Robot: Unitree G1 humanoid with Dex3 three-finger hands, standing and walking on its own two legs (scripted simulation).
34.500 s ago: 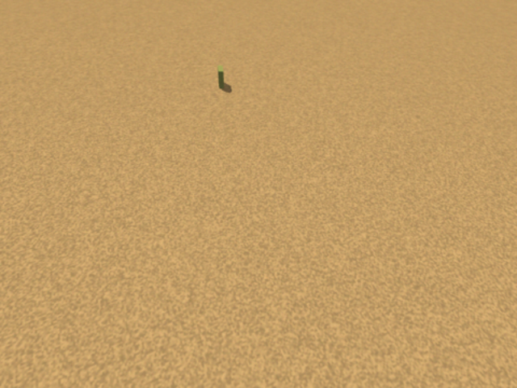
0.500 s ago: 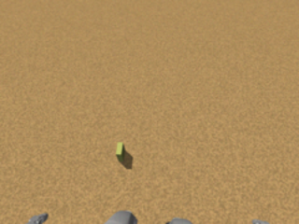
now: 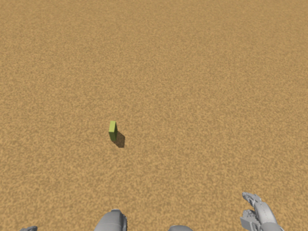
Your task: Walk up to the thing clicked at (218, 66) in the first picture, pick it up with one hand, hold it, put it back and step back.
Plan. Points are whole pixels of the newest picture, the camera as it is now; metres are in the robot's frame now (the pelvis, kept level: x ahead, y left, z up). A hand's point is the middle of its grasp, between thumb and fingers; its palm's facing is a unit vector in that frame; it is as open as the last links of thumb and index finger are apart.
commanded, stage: step back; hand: left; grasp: from the side
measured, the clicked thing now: (113, 131) +0.73 +0.24 -0.69
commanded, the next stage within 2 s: stand in 1.86 s
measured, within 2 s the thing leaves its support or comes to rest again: neither
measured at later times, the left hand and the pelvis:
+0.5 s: hand out of the picture -0.06 +0.26 -0.14, palm faces +0.09 -0.93 -0.36, open 7.4 cm; pelvis -0.17 -0.01 +0.01, yaw +6 degrees
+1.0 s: hand out of the picture -0.26 +0.23 -0.12, palm faces +0.09 -0.90 -0.43, open 7.4 cm; pelvis -0.29 -0.05 +0.01, yaw +5 degrees
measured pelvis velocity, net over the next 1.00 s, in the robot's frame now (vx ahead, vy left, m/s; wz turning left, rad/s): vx -0.29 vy -0.05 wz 0.08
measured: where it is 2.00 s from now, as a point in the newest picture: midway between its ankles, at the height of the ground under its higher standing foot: outside the picture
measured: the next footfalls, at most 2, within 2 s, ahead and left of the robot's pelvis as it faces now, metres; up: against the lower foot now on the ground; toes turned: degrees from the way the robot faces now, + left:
right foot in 0.02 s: +0.01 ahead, -0.13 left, +0.00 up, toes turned +4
left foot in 0.36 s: -0.11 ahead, +0.11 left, +0.00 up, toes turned +3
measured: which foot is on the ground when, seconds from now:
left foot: down 0.00-0.06, up 0.08-0.34, down 0.36-0.76, up 0.78-1.00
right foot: up 0.00-0.00, down 0.02-0.40, up 0.42-0.70, down 0.72-1.00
